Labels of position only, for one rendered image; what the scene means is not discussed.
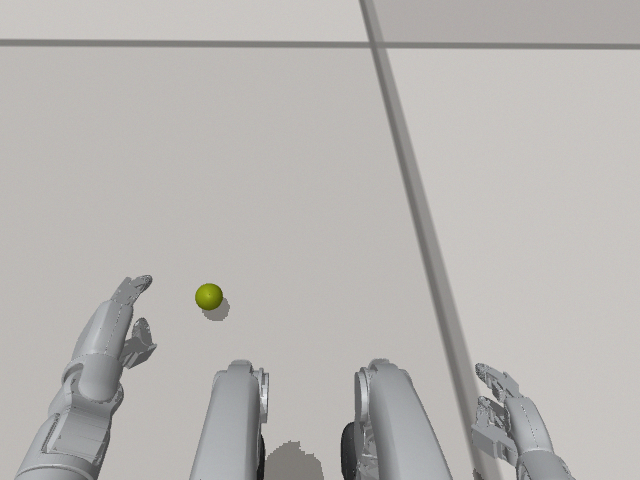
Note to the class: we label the right robot hand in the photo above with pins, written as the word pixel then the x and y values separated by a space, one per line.
pixel 518 427

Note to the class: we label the left robot hand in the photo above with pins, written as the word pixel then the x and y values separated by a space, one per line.
pixel 106 330

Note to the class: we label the right robot arm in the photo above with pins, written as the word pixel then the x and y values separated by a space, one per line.
pixel 541 465

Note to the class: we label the ball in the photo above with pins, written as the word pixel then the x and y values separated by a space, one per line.
pixel 208 296

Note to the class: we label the right robot foot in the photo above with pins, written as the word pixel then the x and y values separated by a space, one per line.
pixel 348 454

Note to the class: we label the left robot arm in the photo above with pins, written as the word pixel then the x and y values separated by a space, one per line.
pixel 71 444

